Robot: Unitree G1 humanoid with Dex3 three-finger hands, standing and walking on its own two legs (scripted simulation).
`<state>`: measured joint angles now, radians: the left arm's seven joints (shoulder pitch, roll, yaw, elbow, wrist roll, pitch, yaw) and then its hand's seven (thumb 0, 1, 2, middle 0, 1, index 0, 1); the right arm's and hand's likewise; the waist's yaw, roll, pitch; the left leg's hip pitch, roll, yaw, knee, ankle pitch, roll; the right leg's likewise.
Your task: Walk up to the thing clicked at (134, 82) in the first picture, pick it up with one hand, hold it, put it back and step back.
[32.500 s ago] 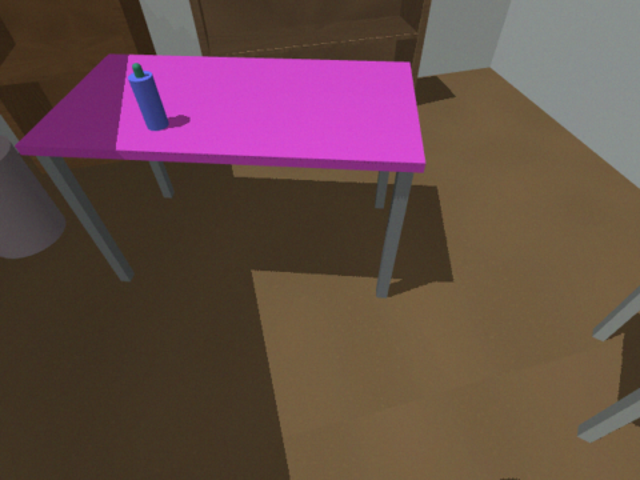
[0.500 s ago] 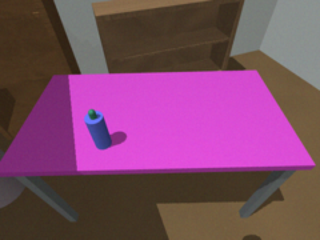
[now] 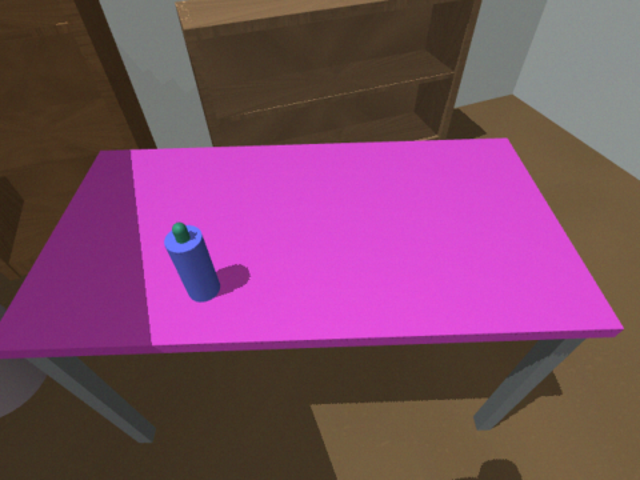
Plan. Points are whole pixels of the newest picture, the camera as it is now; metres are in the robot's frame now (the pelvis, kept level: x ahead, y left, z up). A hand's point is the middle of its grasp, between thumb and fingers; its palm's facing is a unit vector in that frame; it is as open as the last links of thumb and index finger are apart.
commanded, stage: stand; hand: left
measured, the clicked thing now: (192, 259) +0.48 +0.23 -0.04
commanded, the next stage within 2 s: step back in 1.66 s
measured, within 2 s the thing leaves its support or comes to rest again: neither
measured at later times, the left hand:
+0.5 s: hand out of the picture +0.08 +0.25 -0.16, palm faces -0.03 -0.94 -0.34, open 7.4 cm
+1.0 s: hand out of the picture +0.07 +0.25 -0.16, palm faces -0.04 -0.94 -0.34, open 7.4 cm
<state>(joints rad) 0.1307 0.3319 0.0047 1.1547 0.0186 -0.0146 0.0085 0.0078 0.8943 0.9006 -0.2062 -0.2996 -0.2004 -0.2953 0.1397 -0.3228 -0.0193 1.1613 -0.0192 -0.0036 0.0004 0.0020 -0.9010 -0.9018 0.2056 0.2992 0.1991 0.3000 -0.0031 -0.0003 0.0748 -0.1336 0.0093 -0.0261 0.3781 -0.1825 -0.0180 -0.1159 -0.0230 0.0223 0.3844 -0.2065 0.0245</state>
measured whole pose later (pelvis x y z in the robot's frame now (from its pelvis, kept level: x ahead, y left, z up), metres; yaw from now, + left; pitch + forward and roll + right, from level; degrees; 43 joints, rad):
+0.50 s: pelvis +0.01 +0.00 +0.00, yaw +0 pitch -3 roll +0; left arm 0.11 0.34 0.01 1.16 0.02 -0.01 0.01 0.01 0.90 0.90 -0.21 -0.30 -0.20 -0.30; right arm 0.10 -0.34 -0.01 1.16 -0.02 -0.01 0.00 0.00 -0.90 -0.90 0.21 0.30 0.20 0.30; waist 0.00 0.00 0.06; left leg -0.11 0.01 -0.02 0.34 -0.17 -0.02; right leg -0.10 -0.02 0.03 0.34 -0.20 0.03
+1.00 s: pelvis +0.01 +0.00 +0.00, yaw +0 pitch -3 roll +0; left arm 0.12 0.34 0.00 1.15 0.01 -0.01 0.00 0.01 0.90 0.90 -0.21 -0.30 -0.20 -0.30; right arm 0.12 -0.34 -0.01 1.16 -0.01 0.00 0.01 0.00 -0.90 -0.90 0.21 0.30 0.20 0.30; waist -0.01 0.00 0.06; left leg -0.12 0.01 -0.02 0.33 -0.17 -0.02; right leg -0.10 -0.02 0.03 0.33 -0.19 0.02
